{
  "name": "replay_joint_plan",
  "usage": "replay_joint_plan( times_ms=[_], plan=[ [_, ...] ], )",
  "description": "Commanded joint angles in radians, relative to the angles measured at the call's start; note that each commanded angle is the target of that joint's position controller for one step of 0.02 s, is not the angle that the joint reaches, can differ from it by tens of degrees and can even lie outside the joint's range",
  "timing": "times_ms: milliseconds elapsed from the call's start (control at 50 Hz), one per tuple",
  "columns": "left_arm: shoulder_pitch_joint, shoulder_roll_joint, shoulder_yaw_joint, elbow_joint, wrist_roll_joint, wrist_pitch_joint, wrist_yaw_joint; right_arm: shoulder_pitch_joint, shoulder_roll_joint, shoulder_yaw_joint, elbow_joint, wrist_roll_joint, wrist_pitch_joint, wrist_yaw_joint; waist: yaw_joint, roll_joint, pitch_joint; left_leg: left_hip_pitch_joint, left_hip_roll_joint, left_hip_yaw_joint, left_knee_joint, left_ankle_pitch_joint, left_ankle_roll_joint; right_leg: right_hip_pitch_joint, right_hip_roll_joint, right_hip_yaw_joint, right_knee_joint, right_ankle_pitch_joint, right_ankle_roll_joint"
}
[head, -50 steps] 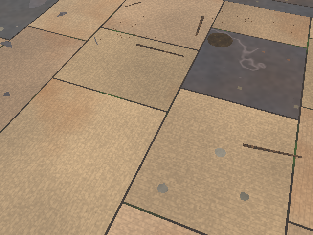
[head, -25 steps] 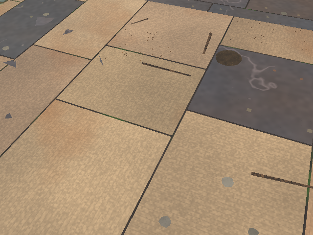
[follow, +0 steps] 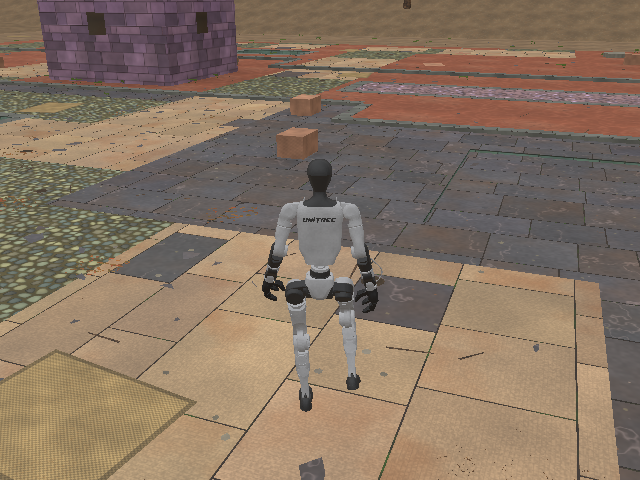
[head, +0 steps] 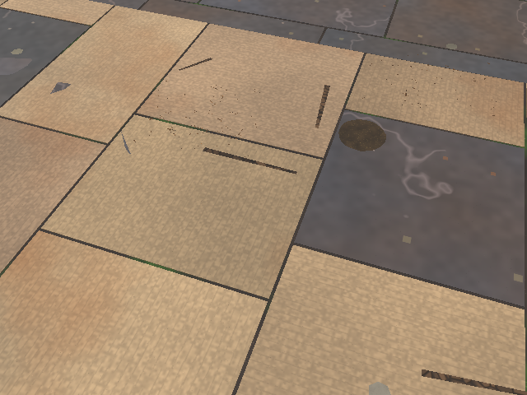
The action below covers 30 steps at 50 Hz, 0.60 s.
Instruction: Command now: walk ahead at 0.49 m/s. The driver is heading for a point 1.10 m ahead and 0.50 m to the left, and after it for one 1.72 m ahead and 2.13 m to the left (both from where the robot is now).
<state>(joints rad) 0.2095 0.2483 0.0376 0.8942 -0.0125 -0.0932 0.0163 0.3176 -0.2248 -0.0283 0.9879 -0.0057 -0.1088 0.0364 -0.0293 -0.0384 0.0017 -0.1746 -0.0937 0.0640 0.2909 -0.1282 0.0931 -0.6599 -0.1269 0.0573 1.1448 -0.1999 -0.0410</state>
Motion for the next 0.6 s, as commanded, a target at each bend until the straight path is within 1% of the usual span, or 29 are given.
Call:
replay_joint_plan(
  times_ms=[20,60,100,140,180,220,240,260,280,300,320,340,360,380,400,420,440,460,520,560,600],
  plan=[
    [0.034,0.046,0.014,-0.043,0.013,0.004,0.007,-0.038,-0.130,-0.020,-0.053,0.001,-0.018,-0.020,0.046,0.077,0.055,-0.104,0.278,-0.206,-0.205,0.083,0.170,-0.026,-0.042,0.001,-0.138,0.158,0.027],
    [-0.059,0.038,0.011,-0.072,0.012,-0.004,0.003,0.010,-0.138,-0.022,-0.046,0.010,-0.010,-0.030,0.014,0.069,0.056,-0.063,0.267,-0.193,-0.198,0.096,0.147,-0.026,-0.026,-0.012,-0.303,0.254,0.031],
    [-0.142,0.032,0.008,-0.094,0.006,-0.010,-0.003,0.055,-0.153,-0.025,-0.037,0.019,-0.002,-0.036,-0.015,0.071,0.060,-0.032,0.258,-0.190,-0.184,0.086,0.130,0.013,0.010,-0.029,-0.443,0.301,0.042],
    [-0.202,0.035,0.006,-0.111,-0.002,-0.016,-0.013,0.090,-0.165,-0.029,-0.029,0.026,0.006,-0.039,-0.036,0.082,0.068,0.005,0.268,-0.203,-0.160,0.059,0.126,0.044,0.036,-0.036,-0.529,0.293,0.054],
    [-0.249,0.045,0.006,-0.131,-0.008,-0.025,-0.026,0.115,-0.164,-0.031,-0.024,0.032,0.015,-0.043,-0.045,0.091,0.075,0.053,0.290,-0.237,-0.115,0.031,0.122,0.065,0.052,-0.026,-0.595,0.254,0.053],
    [-0.231,0.075,0.014,-0.137,-0.009,-0.036,-0.035,0.114,-0.171,-0.038,-0.026,0.032,0.025,-0.049,-0.019,0.107,0.064,0.092,0.314,-0.282,-0.062,0.014,0.106,0.128,0.064,-0.013,-0.654,0.188,0.040],
    [-0.195,0.092,0.022,-0.131,-0.009,-0.042,-0.035,0.103,-0.178,-0.042,-0.029,0.031,0.030,-0.051,0.007,0.120,0.050,0.097,0.318,-0.296,-0.021,0.043,0.096,0.189,0.075,-0.021,-0.674,0.144,0.031],
    [-0.109,0.117,0.036,-0.108,-0.008,-0.047,-0.032,0.087,-0.173,-0.040,-0.036,0.029,0.035,-0.052,0.056,0.123,0.008,0.087,0.290,-0.287,0.067,0.130,0.078,0.307,0.093,-0.039,-0.701,0.103,0.014],
    [0.054,0.172,0.061,-0.068,-0.001,-0.053,-0.024,0.070,-0.136,-0.028,-0.053,0.019,0.033,-0.049,0.127,0.096,-0.106,0.007,0.224,-0.243,0.274,0.180,0.046,0.543,0.046,0.001,-0.686,0.113,-0.028],
    [0.238,0.263,0.082,-0.049,0.008,-0.049,-0.016,0.061,-0.073,-0.007,-0.096,-0.006,0.029,-0.048,0.182,-0.065,-0.285,-0.185,0.125,-0.152,0.617,-0.079,0.004,0.838,-0.168,0.217,-0.674,0.111,-0.081],
    [0.260,0.302,0.089,-0.035,0.024,-0.039,-0.024,0.187,0.015,0.013,-0.117,0.033,0.007,-0.042,0.107,-0.383,-0.372,-0.532,0.017,-0.141,0.894,-0.461,-0.030,1.068,-0.336,0.660,-0.817,-0.066,-0.224],
    [0.198,0.172,0.059,-0.063,0.026,-0.043,-0.025,0.149,-0.119,-0.016,-0.097,0.057,0.001,-0.047,0.120,-0.201,-0.280,-0.612,0.087,-0.234,1.023,-0.413,-0.026,0.975,-0.303,0.624,-0.845,-0.135,-0.193],
    [0.125,0.115,0.042,-0.078,0.016,-0.045,-0.025,0.068,-0.157,-0.032,-0.115,0.059,0.003,-0.047,0.112,-0.107,-0.169,-0.625,0.128,-0.219,1.026,-0.306,-0.019,0.841,-0.270,0.433,-0.847,-0.067,-0.146],
    [0.052,0.099,0.033,-0.086,0.015,-0.043,-0.029,0.041,-0.137,-0.034,-0.116,0.050,0.012,-0.052,0.077,-0.027,-0.116,-0.568,0.171,-0.202,0.995,-0.219,-0.031,0.712,-0.221,0.311,-0.877,0.029,-0.124],
    [0.013,0.077,0.029,-0.082,0.013,-0.039,-0.031,0.023,-0.122,-0.041,-0.122,0.039,0.022,-0.053,0.057,-0.029,-0.060,-0.544,0.195,-0.197,0.940,-0.166,-0.036,0.630,-0.178,0.217,-0.914,0.077,-0.112],
    [0.002,0.071,0.027,-0.073,0.021,-0.039,-0.029,0.034,-0.102,-0.043,-0.127,0.039,0.034,-0.047,0.034,-0.063,-0.039,-0.496,0.217,-0.191,0.913,-0.131,-0.041,0.573,-0.153,0.143,-0.944,0.114,-0.103],
    [0.006,0.068,0.030,-0.063,0.023,-0.041,-0.028,0.038,-0.081,-0.043,-0.130,0.041,0.045,-0.043,0.027,-0.068,-0.027,-0.478,0.219,-0.174,0.908,-0.110,-0.045,0.546,-0.137,0.091,-0.963,0.165,-0.108],
    [0.017,0.076,0.034,-0.052,0.024,-0.043,-0.025,0.031,-0.069,-0.043,-0.140,0.042,0.054,-0.040,0.022,-0.058,-0.015,-0.490,0.222,-0.168,0.903,-0.093,-0.048,0.537,-0.134,0.047,-0.974,0.221,-0.117],
    [0.042,0.108,0.047,-0.032,0.027,-0.042,-0.014,-0.038,-0.066,-0.047,-0.185,0.034,0.068,-0.038,0.024,-0.020,0.016,-0.568,0.226,-0.181,0.824,-0.013,-0.061,0.551,-0.149,-0.035,-0.994,0.311,-0.137],
    [0.050,0.122,0.052,-0.025,0.028,-0.035,-0.006,-0.091,-0.064,-0.048,-0.211,0.032,0.067,-0.032,0.034,-0.017,0.032,-0.588,0.222,-0.176,0.715,0.061,-0.067,0.568,-0.147,-0.086,-1.006,0.308,-0.134],
    [0.053,0.138,0.056,-0.023,0.026,-0.030,0.000,-0.152,-0.060,-0.044,-0.234,0.029,0.064,-0.019,0.050,-0.017,0.048,-0.571,0.219,-0.143,0.599,0.139,-0.064,0.580,-0.139,-0.141,-1.013,0.294,-0.122]
  ],
)
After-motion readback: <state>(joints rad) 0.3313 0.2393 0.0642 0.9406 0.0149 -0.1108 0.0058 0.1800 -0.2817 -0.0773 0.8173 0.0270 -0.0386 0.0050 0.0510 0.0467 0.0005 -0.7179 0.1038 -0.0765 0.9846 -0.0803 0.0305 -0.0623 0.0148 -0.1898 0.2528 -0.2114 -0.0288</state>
